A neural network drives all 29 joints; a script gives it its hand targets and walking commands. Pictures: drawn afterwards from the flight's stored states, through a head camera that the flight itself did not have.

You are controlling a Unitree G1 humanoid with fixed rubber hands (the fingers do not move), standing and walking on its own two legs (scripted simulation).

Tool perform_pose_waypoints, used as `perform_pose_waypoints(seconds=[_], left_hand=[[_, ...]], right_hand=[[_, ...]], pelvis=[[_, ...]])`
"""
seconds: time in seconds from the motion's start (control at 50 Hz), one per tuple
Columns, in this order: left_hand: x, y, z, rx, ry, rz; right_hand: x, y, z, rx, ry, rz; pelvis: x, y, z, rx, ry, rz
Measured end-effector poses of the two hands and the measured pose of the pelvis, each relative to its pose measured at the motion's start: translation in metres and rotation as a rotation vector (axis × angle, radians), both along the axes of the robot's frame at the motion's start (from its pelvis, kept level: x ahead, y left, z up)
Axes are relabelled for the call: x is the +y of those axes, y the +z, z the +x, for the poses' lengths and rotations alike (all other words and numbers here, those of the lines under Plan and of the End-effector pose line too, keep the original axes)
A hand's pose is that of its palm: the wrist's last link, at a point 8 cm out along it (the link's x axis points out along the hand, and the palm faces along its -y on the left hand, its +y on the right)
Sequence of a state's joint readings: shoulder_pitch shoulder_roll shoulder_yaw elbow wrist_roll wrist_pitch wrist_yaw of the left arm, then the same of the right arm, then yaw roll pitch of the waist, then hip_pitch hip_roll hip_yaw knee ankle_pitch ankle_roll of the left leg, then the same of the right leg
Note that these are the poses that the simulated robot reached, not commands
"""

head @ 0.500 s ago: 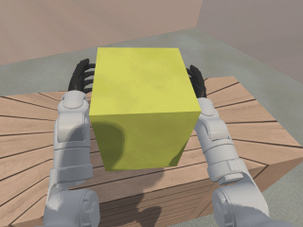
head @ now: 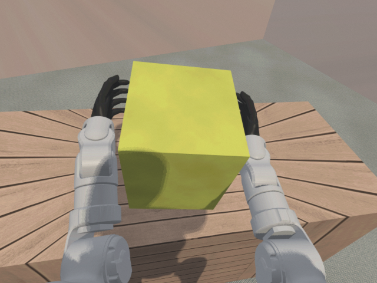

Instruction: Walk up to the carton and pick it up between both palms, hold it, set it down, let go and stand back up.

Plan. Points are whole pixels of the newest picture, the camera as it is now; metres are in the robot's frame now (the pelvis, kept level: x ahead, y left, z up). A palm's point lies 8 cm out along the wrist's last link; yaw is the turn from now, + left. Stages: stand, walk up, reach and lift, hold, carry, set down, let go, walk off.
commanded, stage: set down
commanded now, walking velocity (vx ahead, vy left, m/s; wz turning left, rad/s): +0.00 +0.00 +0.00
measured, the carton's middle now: (177, 143) +0.36 +0.02 +0.11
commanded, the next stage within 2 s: none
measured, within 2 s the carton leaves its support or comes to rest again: rests again in 1.94 s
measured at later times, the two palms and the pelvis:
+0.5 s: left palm (109, 132) +0.39 +0.18 +0.11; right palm (236, 144) +0.38 -0.12 +0.10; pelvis +0.02 +0.01 +0.00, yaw +0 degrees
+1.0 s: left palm (109, 141) +0.39 +0.18 +0.08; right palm (233, 156) +0.36 -0.11 +0.07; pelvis +0.01 +0.01 +0.00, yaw -1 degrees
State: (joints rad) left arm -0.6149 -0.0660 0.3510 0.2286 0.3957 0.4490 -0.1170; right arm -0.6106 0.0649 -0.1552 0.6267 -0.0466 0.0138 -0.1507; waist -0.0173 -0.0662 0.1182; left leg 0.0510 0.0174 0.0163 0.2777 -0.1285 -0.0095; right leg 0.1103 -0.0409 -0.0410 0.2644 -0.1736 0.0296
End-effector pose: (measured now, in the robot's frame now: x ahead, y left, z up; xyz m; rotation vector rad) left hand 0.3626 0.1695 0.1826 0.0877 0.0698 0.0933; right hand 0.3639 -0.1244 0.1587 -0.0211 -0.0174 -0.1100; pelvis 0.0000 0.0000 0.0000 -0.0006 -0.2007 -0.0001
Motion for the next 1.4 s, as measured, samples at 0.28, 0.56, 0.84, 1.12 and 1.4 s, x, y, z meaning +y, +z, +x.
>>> perform_pose_waypoints(seconds=[0.28,0.56,0.84,1.12,1.4], left_hand=[[-0.004,-0.058,0.026,0.079,-0.058,-0.001],[0.007,-0.073,0.027,0.085,-0.051,-0.010],[0.002,-0.088,0.024,0.141,-0.088,-0.015],[0.016,-0.105,0.032,0.176,-0.102,-0.023],[0.013,-0.140,0.040,0.209,-0.134,-0.014]], right_hand=[[-0.003,-0.053,0.005,0.069,-0.064,-0.007],[0.007,-0.060,0.010,0.072,-0.055,-0.003],[0.003,-0.082,-0.002,0.131,-0.082,-0.013],[0.016,-0.093,0.003,0.169,-0.092,-0.042],[0.015,-0.128,0.000,0.206,-0.126,-0.023]], pelvis=[[0.007,0.001,0.010,0.078,-0.015,-0.009],[0.009,0.001,0.025,0.093,-0.003,-0.018],[0.010,0.002,0.013,0.122,-0.010,-0.016],[0.011,0.002,0.008,0.166,-0.010,-0.017],[0.016,0.001,0.016,0.243,-0.012,-0.027]])
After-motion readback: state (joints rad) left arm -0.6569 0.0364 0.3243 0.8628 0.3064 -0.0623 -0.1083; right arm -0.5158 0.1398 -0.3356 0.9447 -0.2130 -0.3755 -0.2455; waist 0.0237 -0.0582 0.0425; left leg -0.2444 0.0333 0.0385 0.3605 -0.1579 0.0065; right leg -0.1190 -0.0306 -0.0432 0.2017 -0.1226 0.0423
